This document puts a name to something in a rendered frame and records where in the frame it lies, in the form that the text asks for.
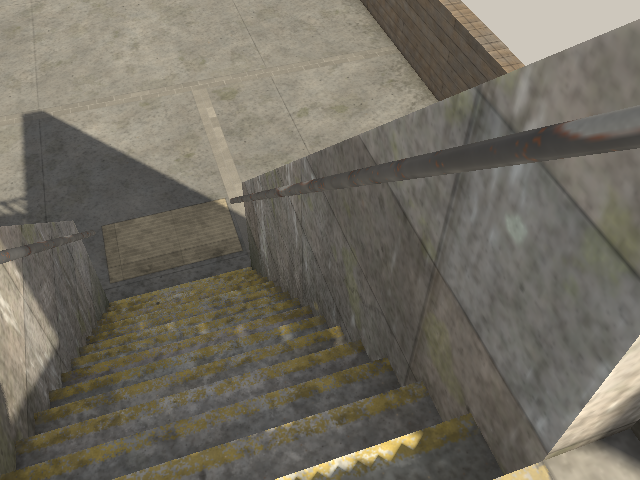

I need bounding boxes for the stairs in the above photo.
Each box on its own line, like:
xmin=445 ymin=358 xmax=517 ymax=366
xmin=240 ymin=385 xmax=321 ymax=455
xmin=0 ymin=267 xmax=504 ymax=480

